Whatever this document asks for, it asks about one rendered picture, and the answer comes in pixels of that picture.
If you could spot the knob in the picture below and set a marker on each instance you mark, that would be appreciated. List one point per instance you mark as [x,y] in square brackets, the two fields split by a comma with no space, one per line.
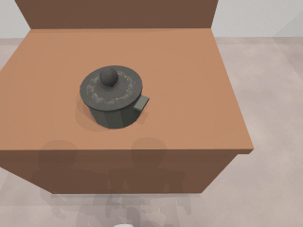
[108,76]

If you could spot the lid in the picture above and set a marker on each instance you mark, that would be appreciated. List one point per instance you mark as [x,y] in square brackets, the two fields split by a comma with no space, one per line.
[107,99]

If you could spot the table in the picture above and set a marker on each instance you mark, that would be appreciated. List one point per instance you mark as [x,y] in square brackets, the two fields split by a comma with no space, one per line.
[187,134]

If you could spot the pot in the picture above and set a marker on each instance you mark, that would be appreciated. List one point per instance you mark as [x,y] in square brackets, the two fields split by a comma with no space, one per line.
[122,118]

